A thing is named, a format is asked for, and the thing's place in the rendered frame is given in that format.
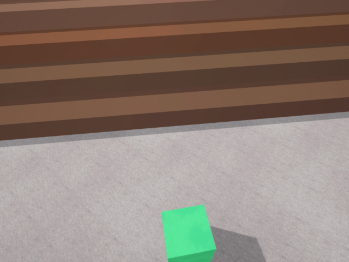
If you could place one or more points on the carton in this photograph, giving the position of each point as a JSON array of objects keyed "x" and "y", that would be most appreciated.
[{"x": 188, "y": 235}]

